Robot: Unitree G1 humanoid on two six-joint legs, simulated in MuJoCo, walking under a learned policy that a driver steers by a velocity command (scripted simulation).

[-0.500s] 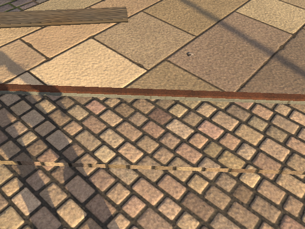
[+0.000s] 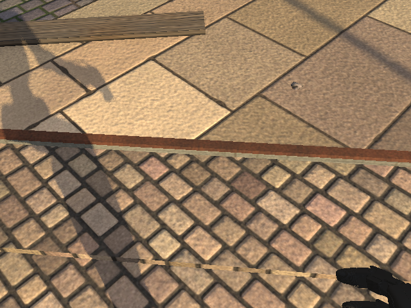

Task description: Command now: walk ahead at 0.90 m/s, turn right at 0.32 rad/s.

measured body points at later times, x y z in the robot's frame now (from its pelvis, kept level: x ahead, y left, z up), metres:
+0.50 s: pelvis +0.41 +0.01 +0.02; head +0.44 +0.00 +0.46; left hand +0.71 +0.16 -0.06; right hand +0.29 -0.22 -0.12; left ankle +0.22 +0.15 -0.69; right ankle +0.59 -0.11 -0.64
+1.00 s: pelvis +0.82 -0.14 +0.07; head +0.87 -0.18 +0.51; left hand +1.07 +0.06 -0.04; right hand +0.86 -0.48 +0.01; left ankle +1.05 -0.13 -0.63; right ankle +0.64 -0.09 -0.60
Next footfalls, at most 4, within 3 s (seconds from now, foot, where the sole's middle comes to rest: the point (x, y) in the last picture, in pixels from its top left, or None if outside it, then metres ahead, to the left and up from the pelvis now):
0.08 left None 0.26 0.14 -0.73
0.54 right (274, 256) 0.64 -0.10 -0.70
0.94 left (286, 148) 1.08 -0.15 -0.67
1.30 right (354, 187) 0.93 -0.39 -0.70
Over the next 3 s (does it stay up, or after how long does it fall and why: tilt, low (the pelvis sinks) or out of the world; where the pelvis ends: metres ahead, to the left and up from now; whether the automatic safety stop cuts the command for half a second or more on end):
stays up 0.93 -0.26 0.08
